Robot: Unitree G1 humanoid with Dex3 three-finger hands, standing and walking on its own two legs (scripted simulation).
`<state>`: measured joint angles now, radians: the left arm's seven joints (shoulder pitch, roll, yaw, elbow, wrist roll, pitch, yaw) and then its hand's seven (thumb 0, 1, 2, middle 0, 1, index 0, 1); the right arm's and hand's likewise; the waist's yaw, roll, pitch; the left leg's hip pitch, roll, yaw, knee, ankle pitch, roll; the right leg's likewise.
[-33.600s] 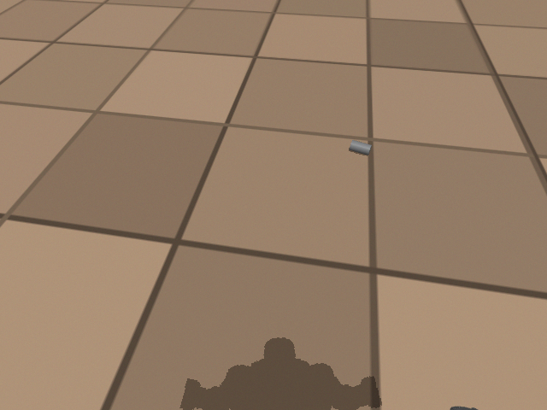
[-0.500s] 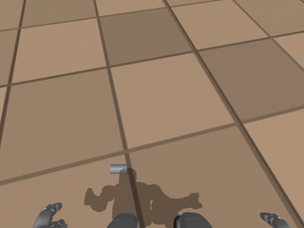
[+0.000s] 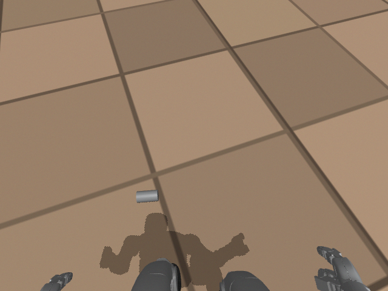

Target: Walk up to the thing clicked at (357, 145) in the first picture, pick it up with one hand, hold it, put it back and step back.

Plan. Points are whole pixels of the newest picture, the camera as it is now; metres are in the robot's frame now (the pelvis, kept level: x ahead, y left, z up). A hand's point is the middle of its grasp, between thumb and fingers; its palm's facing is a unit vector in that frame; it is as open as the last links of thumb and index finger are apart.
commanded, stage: step back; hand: left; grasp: from above
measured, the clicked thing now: (147, 196) +0.54 +0.24 -0.73
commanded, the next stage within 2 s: none
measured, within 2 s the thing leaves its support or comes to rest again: neither
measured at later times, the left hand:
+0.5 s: hand out of the picture -0.03 +0.26 -0.14, palm faces +0.08 -0.93 -0.35, open 7.4 cm
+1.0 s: hand out of the picture -0.23 +0.22 -0.13, palm faces +0.06 -0.90 -0.43, open 7.4 cm
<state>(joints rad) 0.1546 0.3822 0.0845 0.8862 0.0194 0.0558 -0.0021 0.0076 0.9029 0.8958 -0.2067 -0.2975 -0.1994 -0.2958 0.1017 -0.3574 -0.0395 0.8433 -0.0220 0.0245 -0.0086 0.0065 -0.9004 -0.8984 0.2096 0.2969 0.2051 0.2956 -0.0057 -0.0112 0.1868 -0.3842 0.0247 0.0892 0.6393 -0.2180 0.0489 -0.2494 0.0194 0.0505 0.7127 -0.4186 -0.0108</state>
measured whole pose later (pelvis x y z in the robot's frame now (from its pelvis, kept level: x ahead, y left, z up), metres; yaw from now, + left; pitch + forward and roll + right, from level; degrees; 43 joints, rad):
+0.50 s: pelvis -0.14 -0.01 +0.01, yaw +5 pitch -2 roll -1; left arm 0.12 0.39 0.08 0.79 0.01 0.08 0.01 0.01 0.90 0.90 -0.21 -0.30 -0.20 -0.30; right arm 0.18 -0.35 -0.03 0.87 -0.03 0.01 -0.01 0.01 -0.90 -0.90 0.21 0.30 0.20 0.30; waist -0.01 -0.05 0.17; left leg -0.28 -0.01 -0.03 0.60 -0.28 0.03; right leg -0.48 0.11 0.14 1.15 -0.51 -0.02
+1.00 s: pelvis -0.31 -0.06 +0.00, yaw +5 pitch -2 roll +1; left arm 0.18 0.37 0.08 0.81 0.05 0.05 0.01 0.01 0.90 0.90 -0.21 -0.30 -0.20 -0.30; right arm 0.21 -0.41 -0.05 0.86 -0.01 0.04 -0.02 0.01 -0.91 -0.90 0.21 0.30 0.20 0.29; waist 0.01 0.01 0.15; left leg -0.37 -0.06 -0.07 0.93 -0.51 -0.01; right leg -0.35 -0.04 0.00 0.66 -0.27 0.00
